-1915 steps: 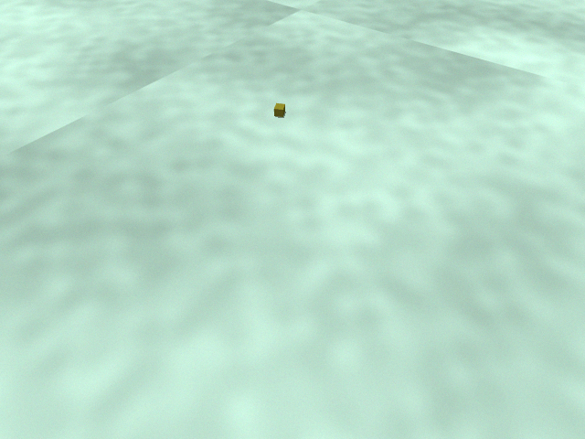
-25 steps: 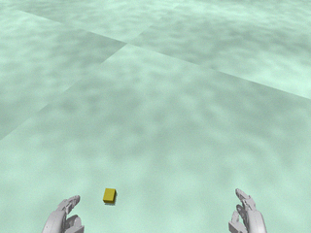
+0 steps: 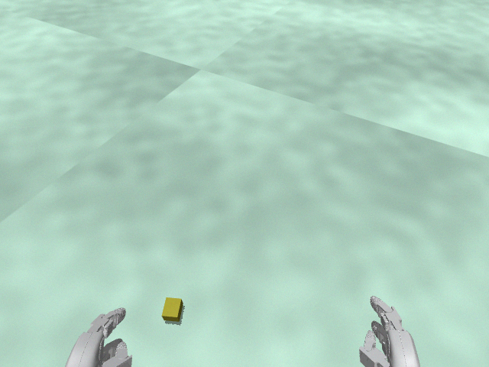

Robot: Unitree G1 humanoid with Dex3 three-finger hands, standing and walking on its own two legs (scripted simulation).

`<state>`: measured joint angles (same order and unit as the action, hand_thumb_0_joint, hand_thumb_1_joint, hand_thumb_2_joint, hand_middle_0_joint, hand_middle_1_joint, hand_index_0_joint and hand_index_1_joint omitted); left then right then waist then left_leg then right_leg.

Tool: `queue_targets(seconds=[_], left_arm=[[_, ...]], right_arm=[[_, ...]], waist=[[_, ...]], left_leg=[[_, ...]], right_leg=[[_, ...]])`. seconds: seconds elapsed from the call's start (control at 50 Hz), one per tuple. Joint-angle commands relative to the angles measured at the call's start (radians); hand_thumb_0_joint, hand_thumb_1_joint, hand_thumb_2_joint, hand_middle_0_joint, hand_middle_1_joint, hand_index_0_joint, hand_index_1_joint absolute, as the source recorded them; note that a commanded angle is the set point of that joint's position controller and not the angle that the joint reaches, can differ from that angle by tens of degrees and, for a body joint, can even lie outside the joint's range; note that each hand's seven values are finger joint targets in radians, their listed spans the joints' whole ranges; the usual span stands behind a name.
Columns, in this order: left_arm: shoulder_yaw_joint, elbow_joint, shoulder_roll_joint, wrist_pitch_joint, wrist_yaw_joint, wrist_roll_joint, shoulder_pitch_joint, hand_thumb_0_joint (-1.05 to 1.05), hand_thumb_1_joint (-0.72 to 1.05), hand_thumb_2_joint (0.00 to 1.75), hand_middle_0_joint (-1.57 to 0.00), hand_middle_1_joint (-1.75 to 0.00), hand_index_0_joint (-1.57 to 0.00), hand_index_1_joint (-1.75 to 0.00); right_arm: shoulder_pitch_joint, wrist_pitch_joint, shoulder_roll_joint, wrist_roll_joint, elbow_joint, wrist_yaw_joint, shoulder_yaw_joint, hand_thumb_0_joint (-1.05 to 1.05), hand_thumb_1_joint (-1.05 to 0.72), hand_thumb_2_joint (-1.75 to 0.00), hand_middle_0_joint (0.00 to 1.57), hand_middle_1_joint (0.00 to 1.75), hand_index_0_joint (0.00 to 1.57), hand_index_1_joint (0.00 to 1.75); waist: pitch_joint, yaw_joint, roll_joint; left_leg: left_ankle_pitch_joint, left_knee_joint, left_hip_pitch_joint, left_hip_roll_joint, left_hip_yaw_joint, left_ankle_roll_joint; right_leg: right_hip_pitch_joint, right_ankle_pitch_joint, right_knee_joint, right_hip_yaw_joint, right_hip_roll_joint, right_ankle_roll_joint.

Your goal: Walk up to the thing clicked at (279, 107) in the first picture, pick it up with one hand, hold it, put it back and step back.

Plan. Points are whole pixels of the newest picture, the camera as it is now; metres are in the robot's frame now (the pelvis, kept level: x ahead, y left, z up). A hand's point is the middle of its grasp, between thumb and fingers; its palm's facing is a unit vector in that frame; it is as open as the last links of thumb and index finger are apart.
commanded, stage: stand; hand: left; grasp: from above
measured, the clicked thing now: (172, 309) +0.46 +0.25 -0.69
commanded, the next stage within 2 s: none
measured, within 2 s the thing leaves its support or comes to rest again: neither
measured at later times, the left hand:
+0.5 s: hand out of the picture +0.05 +0.24 -0.11, palm faces +0.04 -0.94 -0.33, open 7.4 cm
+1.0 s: hand out of the picture +0.03 +0.25 -0.10, palm faces +0.02 -0.94 -0.34, open 7.4 cm
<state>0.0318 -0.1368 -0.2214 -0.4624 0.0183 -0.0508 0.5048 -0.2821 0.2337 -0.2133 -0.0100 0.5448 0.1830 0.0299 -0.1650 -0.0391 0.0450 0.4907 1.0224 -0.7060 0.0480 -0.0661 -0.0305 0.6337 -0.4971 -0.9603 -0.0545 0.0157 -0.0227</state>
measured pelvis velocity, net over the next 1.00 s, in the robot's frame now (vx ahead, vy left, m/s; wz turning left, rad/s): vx -0.01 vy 0.00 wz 0.00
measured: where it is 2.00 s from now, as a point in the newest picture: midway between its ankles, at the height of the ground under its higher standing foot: outside the picture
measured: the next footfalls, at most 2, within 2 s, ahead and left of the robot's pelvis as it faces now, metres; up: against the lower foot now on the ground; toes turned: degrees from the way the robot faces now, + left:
none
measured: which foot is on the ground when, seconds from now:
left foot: down 0.00-1.00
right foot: down 0.00-1.00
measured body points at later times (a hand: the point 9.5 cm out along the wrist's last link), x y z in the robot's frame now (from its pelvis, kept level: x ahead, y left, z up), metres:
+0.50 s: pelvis -0.01 +0.00 +0.05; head +0.00 +0.01 +0.50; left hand +0.05 +0.29 -0.08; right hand +0.07 -0.28 -0.08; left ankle +0.01 +0.13 -0.68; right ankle -0.01 -0.14 -0.68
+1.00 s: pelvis -0.01 +0.00 +0.07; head -0.02 +0.00 +0.52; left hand +0.03 +0.30 -0.07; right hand +0.05 -0.28 -0.08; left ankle +0.01 +0.13 -0.68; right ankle -0.01 -0.14 -0.68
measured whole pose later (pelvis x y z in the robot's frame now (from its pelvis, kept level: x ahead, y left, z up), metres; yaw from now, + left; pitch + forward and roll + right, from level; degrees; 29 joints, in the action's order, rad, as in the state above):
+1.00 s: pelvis -0.01 +0.00 +0.07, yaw +0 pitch -4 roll +0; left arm 0.03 1.14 -0.30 0.00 0.02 0.03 0.16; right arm -0.15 0.00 -0.30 0.02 1.12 0.02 -0.03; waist 0.06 0.01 0.01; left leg 0.19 0.39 -0.14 0.02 -0.02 -0.02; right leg 0.10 -0.21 -0.38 -0.03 0.05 -0.03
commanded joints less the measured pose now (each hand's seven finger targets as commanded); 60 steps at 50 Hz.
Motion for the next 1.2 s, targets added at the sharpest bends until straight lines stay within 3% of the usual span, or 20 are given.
queue_targets(seconds=[0.0,0.02,0.04,0.06,0.1,0.14,0.26,0.46,0.54,0.66,0.76,0.9,1.04,1.18], left_arm=[[0.056,0.143,-0.195,0.264,0.047,0.113,-0.327,0.0,0.9,0.9,-0.2,-0.3,-0.2,-0.3],[0.078,0.333,-0.211,0.332,0.042,0.123,-0.204,0.0,0.9,0.9,-0.2,-0.3,-0.2,-0.3],[0.074,0.38,-0.231,0.365,0.037,0.129,-0.196,0.0,0.9,0.9,-0.2,-0.3,-0.2,-0.3],[0.068,0.404,-0.232,0.384,0.03,0.124,-0.227,0.0,0.9,0.9,-0.2,-0.3,-0.2,-0.3],[0.06,0.479,-0.231,0.412,0.022,0.116,-0.277,0.0,0.9,0.9,-0.2,-0.3,-0.2,-0.3],[0.066,0.559,-0.221,0.419,0.02,0.102,-0.286,0.0,0.9,0.9,-0.2,-0.3,-0.2,-0.3],[0.064,0.766,-0.21,0.453,0.022,0.101,-0.329,0.0,0.9,0.9,-0.2,-0.3,-0.2,-0.3],[0.055,1.006,-0.24,0.48,0.025,0.084,-0.323,0.0,0.9,0.9,-0.2,-0.3,-0.2,-0.3],[0.048,1.071,-0.246,0.478,0.026,0.077,-0.329,0.0,0.9,0.9,-0.2,-0.3,-0.2,-0.3],[0.042,1.149,-0.255,0.472,0.024,0.082,-0.338,0.0,0.9,0.9,-0.2,-0.3,-0.2,-0.3],[0.036,1.19,-0.255,0.475,0.02,0.083,-0.347,0.0,0.9,0.9,-0.2,-0.3,-0.2,-0.3],[0.033,1.215,-0.272,0.482,0.017,0.078,-0.374,0.0,0.9,0.9,-0.2,-0.3,-0.2,-0.3],[0.032,1.234,-0.283,0.479,0.015,0.077,-0.391,0.0,0.9,0.9,-0.2,-0.3,-0.2,-0.3],[0.032,1.243,-0.291,0.481,0.012,0.075,-0.401,0.0,0.9,0.9,-0.2,-0.3,-0.2,-0.3]], right_arm=[[0.122,-0.053,-0.247,0.131,0.083,-0.049,-0.092,0.0,-0.9,-0.9,0.2,0.3,0.2,0.3],[0.126,-0.095,-0.252,0.122,0.093,-0.078,-0.11,0.0,-0.9,-0.9,0.2,0.3,0.2,0.3],[0.124,-0.114,-0.247,0.125,0.089,-0.097,-0.108,0.0,-0.9,-0.9,0.2,0.3,0.2,0.3],[0.102,-0.128,-0.24,0.122,0.085,-0.111,-0.103,0.0,-0.9,-0.9,0.2,0.3,0.2,0.3],[0.108,-0.137,-0.207,0.08,0.12,-0.146,-0.095,0.0,-0.9,-0.9,0.2,0.3,0.2,0.3],[0.142,-0.145,-0.22,0.06,0.146,-0.16,-0.106,0.0,-0.9,-0.9,0.2,0.3,0.2,0.3],[0.166,-0.173,-0.235,0.067,0.226,-0.166,-0.119,0.0,-0.9,-0.9,0.2,0.3,0.2,0.3],[0.125,-0.197,-0.246,0.049,0.363,-0.151,-0.113,0.0,-0.9,-0.9,0.2,0.3,0.2,0.3],[0.127,-0.2,-0.258,0.045,0.411,-0.148,-0.107,0.0,-0.9,-0.9,0.2,0.3,0.2,0.3],[0.15,-0.211,-0.261,0.039,0.457,-0.148,-0.102,0.0,-0.9,-0.9,0.2,0.3,0.2,0.3],[0.172,-0.214,-0.265,0.037,0.481,-0.153,-0.102,0.0,-0.9,-0.9,0.2,0.3,0.2,0.3],[0.164,-0.209,-0.265,0.035,0.513,-0.155,-0.093,0.0,-0.9,-0.9,0.2,0.3,0.2,0.3],[0.177,-0.214,-0.276,0.032,0.527,-0.159,-0.088,0.0,-0.9,-0.9,0.2,0.3,0.2,0.3],[0.186,-0.214,-0.291,0.032,0.534,-0.158,-0.086,0.0,-0.9,-0.9,0.2,0.3,0.2,0.3]], waist=[[0.171,0.076,-0.046],[0.074,0.082,-0.103],[0.052,0.064,-0.136],[0.069,0.042,-0.086],[0.037,0.054,-0.033],[0.039,0.071,-0.06],[0.096,0.073,-0.008],[0.145,0.051,-0.043],[0.164,0.053,-0.02],[0.219,0.055,-0.018],[0.229,0.057,-0.031],[0.194,0.053,-0.031],[0.217,0.052,-0.033],[0.205,0.051,-0.036]], left_leg=[[-0.402,-0.257,0.119,0.0,-0.005,0.084],[-0.421,-0.231,0.188,-0.015,0.029,0.098],[-0.403,-0.222,0.228,-0.022,0.043,0.101],[-0.372,-0.243,0.227,-0.023,0.026,0.097],[-0.308,-0.294,0.285,-0.029,0.02,0.097],[-0.337,-0.312,0.341,-0.024,0.017,0.091],[-0.174,-0.464,0.346,0.018,-0.056,0.102],[-0.344,-0.54,0.482,0.023,-0.033,0.079],[-0.389,-0.604,0.508,0.039,-0.041,0.07],[-0.264,-0.689,0.5,0.043,-0.051,0.061],[-0.241,-0.713,0.518,0.043,-0.05,0.053],[-0.34,-0.716,0.549,0.048,-0.036,0.049],[-0.298,-0.735,0.54,0.048,-0.038,0.045],[-0.321,-0.728,0.552,0.054,-0.032,0.048]], right_leg=[[-0.192,0.23,0.183,0.05,0.037,0.061],[-0.226,0.246,0.223,0.114,0.055,0.098],[-0.227,0.269,0.245,0.144,0.07,0.112],[-0.211,0.28,0.25,0.138,0.056,0.108],[-0.276,0.284,0.242,0.129,0.078,0.084],[-0.256,0.287,0.27,0.123,0.074,0.073],[-0.313,0.188,0.332,0.079,0.055,0.048],[-0.409,0.344,0.503,0.108,0.094,0.048],[-0.46,0.363,0.54,0.099,0.091,0.039],[-0.478,0.296,0.598,0.09,0.089,0.032],[-0.482,0.259,0.638,0.092,0.088,0.028],[-0.522,0.344,0.658,0.102,0.106,0.029],[-0.509,0.291,0.672,0.096,0.1,0.027],[-0.513,0.316,0.684,0.104,0.106,0.03]])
